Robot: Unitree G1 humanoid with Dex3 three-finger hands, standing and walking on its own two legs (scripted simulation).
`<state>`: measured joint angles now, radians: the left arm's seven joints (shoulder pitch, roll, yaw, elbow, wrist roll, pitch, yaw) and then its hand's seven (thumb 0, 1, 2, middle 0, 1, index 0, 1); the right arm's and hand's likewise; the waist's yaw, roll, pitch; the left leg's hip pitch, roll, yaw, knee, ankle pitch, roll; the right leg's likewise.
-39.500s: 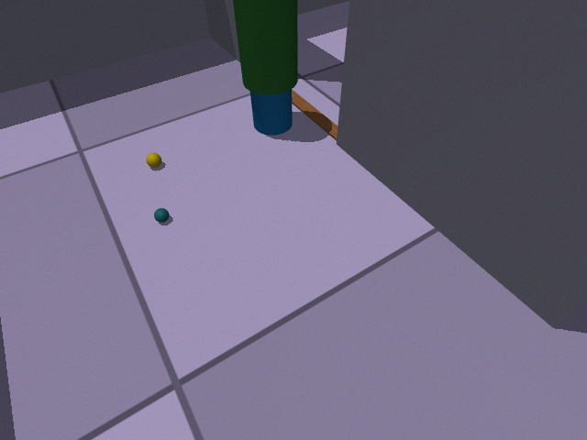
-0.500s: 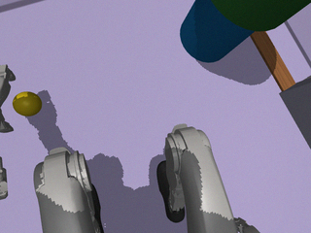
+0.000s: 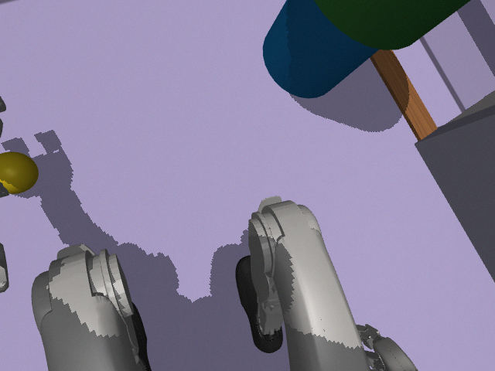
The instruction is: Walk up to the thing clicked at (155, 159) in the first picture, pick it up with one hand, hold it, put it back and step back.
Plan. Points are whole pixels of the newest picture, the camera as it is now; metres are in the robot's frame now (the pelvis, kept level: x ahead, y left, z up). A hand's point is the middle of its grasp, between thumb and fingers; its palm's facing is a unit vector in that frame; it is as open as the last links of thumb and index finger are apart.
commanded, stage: rest palm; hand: left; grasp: from above
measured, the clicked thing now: (13, 172) +0.47 +0.30 -0.28
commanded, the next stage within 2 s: close in 0.72 s
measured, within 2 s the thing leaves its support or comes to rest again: neither
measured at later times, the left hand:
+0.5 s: hand out of the picture +0.47 +0.30 -0.23, palm faces -0.42 -0.10 -0.90, open 14.1 cm
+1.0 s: hand (0, 173) +0.46 +0.30 -0.25, palm faces -0.44 -0.11 -0.89, open 13.5 cm
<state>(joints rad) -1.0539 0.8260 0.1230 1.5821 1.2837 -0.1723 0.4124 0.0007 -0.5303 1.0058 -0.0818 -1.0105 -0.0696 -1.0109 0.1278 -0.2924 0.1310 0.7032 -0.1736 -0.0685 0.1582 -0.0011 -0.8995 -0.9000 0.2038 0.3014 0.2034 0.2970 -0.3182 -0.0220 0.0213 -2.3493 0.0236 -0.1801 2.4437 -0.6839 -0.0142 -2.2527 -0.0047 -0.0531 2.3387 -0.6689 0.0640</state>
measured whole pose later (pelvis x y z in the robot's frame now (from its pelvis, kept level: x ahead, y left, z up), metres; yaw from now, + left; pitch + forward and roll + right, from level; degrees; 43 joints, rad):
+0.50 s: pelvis +0.00 +0.00 -0.02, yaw -2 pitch +30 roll -11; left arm -1.03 0.93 0.16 1.66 1.32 -0.23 0.56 0.00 -0.52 1.05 -0.09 -0.99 -0.07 -1.00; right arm 0.12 -0.31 0.19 0.72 -0.26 -0.15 0.21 0.00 -0.89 -0.90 0.20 0.30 0.20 0.30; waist -0.35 -0.07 0.08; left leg -2.38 0.02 -0.24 2.53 -0.70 -0.03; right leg -2.28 0.02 -0.09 2.40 -0.66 0.07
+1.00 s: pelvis +0.00 +0.00 -0.02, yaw -4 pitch +28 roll -12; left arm -1.01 0.97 0.16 1.70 1.33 -0.27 0.59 0.00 -0.43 1.00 -0.13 -1.02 -0.12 -1.01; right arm 0.11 -0.33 0.22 0.73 -0.28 -0.18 0.25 0.00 -0.89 -0.90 0.20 0.30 0.20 0.30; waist -0.35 -0.10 0.12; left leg -2.36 0.02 -0.26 2.56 -0.71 -0.03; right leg -2.25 0.03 -0.11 2.40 -0.66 0.07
